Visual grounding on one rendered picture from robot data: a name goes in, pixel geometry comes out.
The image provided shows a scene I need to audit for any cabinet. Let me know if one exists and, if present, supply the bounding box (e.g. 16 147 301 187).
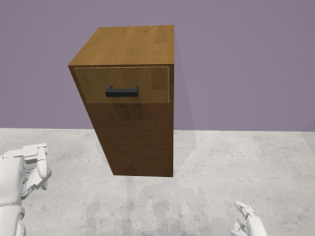
68 25 174 177

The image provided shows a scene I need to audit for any handle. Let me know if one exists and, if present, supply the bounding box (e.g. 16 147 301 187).
105 85 139 97

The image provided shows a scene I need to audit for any robot left forearm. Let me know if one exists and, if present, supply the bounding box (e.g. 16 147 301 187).
0 205 27 236

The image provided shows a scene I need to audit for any drawer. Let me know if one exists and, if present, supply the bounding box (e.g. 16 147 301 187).
75 66 169 102

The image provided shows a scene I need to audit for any robot left hand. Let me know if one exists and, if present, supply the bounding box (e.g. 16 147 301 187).
0 143 52 207

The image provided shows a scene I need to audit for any robot right hand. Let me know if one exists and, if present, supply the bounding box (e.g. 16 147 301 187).
230 201 268 236

